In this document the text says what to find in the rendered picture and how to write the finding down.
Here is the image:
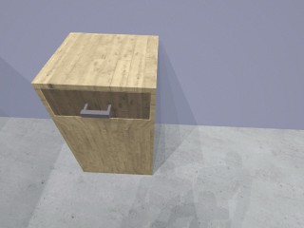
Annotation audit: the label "cabinet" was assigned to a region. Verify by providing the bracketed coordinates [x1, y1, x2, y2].
[31, 32, 159, 176]

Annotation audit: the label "handle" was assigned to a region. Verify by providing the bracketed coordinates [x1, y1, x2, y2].
[80, 104, 112, 119]

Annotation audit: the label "drawer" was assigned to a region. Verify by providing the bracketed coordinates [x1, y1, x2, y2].
[40, 87, 151, 120]

